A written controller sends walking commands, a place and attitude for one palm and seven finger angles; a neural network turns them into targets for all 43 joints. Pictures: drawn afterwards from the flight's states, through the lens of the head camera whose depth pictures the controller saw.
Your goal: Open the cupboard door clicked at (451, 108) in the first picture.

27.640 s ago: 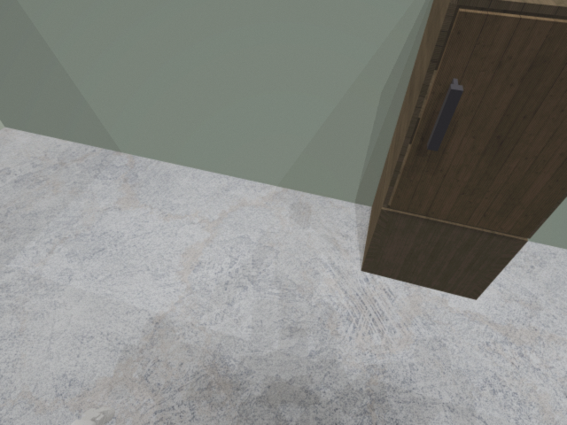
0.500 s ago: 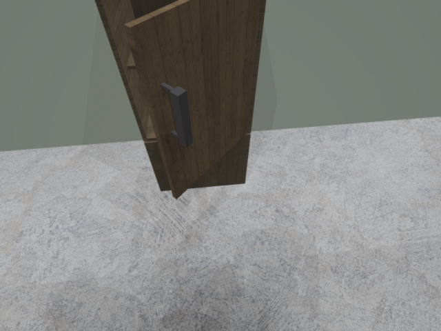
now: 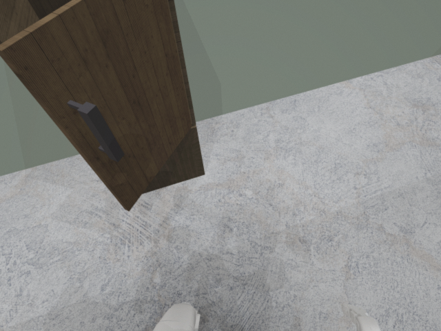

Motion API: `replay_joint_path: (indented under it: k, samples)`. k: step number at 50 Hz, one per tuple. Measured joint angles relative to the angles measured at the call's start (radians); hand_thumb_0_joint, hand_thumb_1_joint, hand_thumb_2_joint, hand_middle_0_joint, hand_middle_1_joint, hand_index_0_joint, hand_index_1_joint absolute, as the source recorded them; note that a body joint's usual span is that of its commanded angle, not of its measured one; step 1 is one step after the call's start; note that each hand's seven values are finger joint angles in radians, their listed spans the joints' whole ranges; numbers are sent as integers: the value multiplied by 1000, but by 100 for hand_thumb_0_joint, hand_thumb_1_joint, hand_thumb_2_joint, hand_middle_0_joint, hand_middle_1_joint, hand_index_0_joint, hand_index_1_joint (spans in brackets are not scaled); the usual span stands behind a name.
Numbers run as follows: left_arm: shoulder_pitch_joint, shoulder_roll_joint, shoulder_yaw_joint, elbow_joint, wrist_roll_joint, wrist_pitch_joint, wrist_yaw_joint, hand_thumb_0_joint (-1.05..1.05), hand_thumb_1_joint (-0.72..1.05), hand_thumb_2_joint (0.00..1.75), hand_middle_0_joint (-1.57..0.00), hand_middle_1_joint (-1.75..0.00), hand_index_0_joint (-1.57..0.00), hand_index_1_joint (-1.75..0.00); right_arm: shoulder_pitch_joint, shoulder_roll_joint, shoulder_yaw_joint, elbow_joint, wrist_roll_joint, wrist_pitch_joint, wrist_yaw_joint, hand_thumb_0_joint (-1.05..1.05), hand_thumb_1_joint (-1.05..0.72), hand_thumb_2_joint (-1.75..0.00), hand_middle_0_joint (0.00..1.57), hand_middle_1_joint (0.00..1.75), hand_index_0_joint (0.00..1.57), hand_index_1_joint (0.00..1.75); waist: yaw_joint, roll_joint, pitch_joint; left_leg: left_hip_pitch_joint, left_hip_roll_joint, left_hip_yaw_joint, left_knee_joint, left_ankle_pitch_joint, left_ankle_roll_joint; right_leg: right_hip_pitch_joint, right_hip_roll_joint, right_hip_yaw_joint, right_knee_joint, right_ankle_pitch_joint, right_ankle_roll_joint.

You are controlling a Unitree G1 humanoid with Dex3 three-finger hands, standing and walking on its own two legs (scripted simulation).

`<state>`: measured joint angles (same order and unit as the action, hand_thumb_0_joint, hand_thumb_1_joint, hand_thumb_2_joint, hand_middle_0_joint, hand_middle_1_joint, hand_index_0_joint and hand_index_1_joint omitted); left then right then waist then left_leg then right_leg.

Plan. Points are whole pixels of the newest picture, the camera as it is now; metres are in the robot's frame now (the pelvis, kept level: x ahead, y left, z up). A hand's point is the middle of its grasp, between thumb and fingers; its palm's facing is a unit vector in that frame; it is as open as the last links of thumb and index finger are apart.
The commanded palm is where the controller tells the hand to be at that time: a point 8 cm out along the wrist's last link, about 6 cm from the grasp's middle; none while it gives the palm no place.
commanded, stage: walk to a spot facing it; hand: left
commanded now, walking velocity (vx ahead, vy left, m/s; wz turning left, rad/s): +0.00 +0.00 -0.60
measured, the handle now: (96, 131) +0.48 +0.34 +0.02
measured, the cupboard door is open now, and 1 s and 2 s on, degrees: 44 44 44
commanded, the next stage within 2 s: none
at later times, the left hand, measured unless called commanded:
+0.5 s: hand (113, 302) +0.17 +0.27 -0.18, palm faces -0.24 -0.94 -0.23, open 7.4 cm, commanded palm none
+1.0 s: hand (188, 269) +0.25 +0.11 -0.16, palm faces -0.57 -0.79 -0.22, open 7.4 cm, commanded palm none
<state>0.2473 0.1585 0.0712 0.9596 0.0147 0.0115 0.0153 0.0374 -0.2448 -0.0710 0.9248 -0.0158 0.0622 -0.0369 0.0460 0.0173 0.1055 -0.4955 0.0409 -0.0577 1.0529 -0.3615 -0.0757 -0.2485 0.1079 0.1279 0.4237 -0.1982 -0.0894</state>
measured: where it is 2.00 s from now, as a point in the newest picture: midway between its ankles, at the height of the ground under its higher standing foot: (300, 269)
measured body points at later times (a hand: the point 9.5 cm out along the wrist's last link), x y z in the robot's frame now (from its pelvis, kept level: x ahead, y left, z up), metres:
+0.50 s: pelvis +0.03 +0.07 +0.00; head +0.11 +0.08 +0.44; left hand +0.18 +0.32 -0.16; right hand +0.03 -0.19 -0.13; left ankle +0.03 +0.18 -0.74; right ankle -0.04 -0.08 -0.64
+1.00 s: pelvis +0.07 +0.00 +0.00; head +0.10 -0.04 +0.44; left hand +0.28 +0.15 -0.14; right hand -0.03 -0.24 -0.15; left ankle +0.17 +0.14 -0.67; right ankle -0.01 -0.05 -0.74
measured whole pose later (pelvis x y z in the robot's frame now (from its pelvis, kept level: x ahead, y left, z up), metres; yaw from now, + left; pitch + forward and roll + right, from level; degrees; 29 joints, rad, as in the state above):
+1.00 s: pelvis +0.07 +0.00 +0.00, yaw -36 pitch +2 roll +1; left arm 0.21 0.18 0.05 0.92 0.01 -0.01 -0.01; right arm 0.19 -0.23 -0.07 0.91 -0.03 0.05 0.00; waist -0.02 0.02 0.08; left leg -0.52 0.09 0.01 1.02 -0.33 -0.10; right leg -0.18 0.05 0.07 0.43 -0.28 -0.05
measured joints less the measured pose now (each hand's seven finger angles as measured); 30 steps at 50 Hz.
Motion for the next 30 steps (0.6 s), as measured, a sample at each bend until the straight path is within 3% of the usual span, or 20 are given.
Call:
replay_joint_path:
  k: [8, 11, 13, 14, 16, 19, 21, 25, 30]
  samples:
    - [23, 29, 6, -15, 8, 11, -1, 0, 90, 89, -20, -30, -20, -30, -21, 36, 14, -34, 9, -6, 6, 0, -91, -90, 19, 30, 20, 30, 16, -32, -1, 31, -38, 1, -140, -39, 11, -13, 27, 86, 18, -9, 23]
    - [23, 51, 14, -16, 10, 19, 1, 0, 90, 89, -20, -30, -20, -30, -11, 52, 22, -49, 16, -20, 7, 0, -91, -90, 19, 30, 20, 30, 14, -51, -8, 91, -53, 1, -292, -24, 22, -30, 34, 120, 44, -24, 44]
    - [28, 63, 17, -19, 3, 26, 2, 0, 90, 89, -20, -30, -20, -30, 14, 52, 33, -62, 16, -39, 6, 0, -91, -90, 20, 30, 20, 30, 1, -44, -27, 170, -39, -5, -477, 52, 39, -56, 53, 130, 93, -53, 61]
    - [23, 69, 19, -18, -1, 29, -1, 0, 90, 89, -20, -30, -20, -30, 31, 48, 34, -67, 12, -50, 4, 0, -91, -90, 20, 30, 20, 30, -9, -33, -35, 184, -27, -14, -516, 78, 63, -89, 59, 108, 163, -135, 71]
    - [-9, 95, 26, -16, 0, 37, -9, 0, 90, 89, -20, -30, -20, -30, 53, 60, 44, -61, -1, -49, -2, 0, -91, -90, 20, 30, 20, 30, -4, -59, -17, 193, -33, 15, -491, 58, 84, -160, 23, 43, 370, -276, 100]
    - [-38, 124, 40, -30, 10, 35, -24, 0, 91, 89, -20, -30, -20, -30, 102, 71, 61, -57, -15, -45, -6, 0, -90, -90, 20, 30, 20, 30, 1, -68, -9, 236, -10, 52, -536, 58, 86, -257, -26, -43, 634, -278, 134]
    - [-51, 133, 43, -42, 8, 36, -31, 0, 91, 89, -20, -30, -20, -30, 131, 72, 66, -52, -17, -46, -6, 0, -90, -90, 20, 30, 20, 30, 0, -62, -6, 260, 7, 77, -568, 69, 84, -295, -60, -71, 731, -242, 147]
    - [-66, 139, 38, -52, 6, 42, -40, 0, 91, 89, -20, -30, -20, -30, 177, 69, 65, -38, -15, -52, -5, 0, -90, -90, 20, 30, 20, 30, -14, -52, -6, 295, 34, 142, -599, 66, 83, -310, -117, -98, 747, -187, 159]
    - [-103, 122, 21, -45, 4, 52, -48, 0, 91, 90, -20, -30, -19, -30, 229, 54, 52, -18, -19, -54, 1, 0, -90, -90, 20, 30, 20, 30, -48, -39, -3, 323, 58, 221, -580, 30, 70, -232, -151, -151, 531, -191, 146]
